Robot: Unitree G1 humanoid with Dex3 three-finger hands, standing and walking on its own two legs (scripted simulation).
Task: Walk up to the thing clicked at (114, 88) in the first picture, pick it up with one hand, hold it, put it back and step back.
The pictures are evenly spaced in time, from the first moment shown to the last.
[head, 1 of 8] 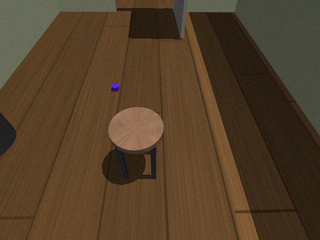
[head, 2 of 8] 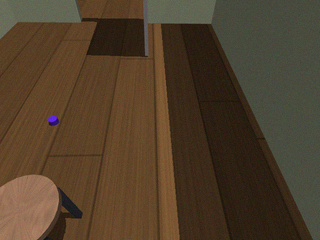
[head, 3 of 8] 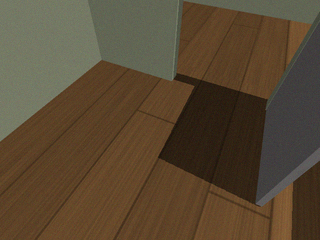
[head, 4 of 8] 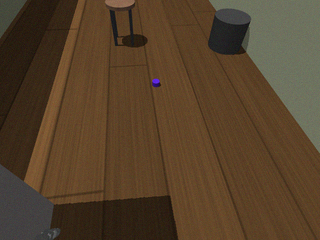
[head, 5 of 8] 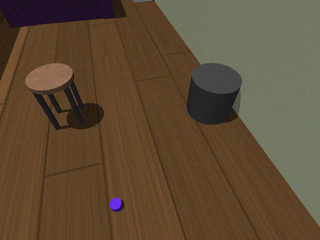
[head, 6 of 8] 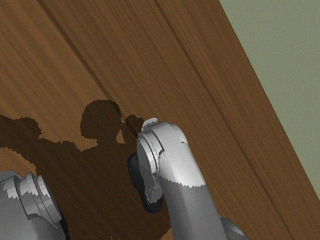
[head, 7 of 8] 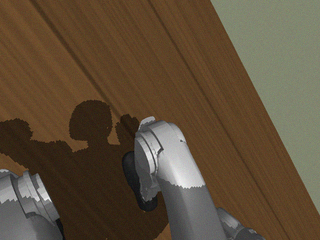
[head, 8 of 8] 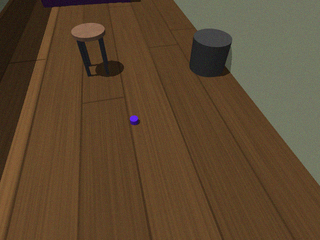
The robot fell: no
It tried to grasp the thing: yes
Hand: left
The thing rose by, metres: 0.69
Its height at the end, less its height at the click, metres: +0.00
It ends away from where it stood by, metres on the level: 0.01
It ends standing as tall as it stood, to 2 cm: yes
